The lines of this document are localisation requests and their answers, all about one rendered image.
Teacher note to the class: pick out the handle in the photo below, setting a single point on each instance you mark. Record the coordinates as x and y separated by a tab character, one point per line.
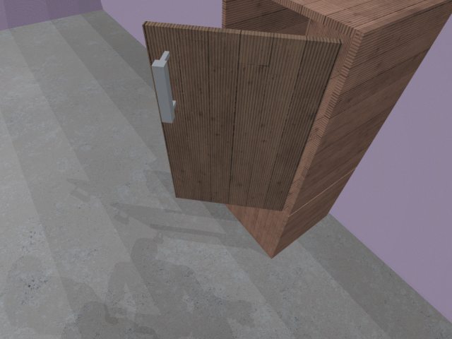
163	88

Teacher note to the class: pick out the cupboard door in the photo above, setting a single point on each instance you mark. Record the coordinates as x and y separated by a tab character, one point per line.
246	104

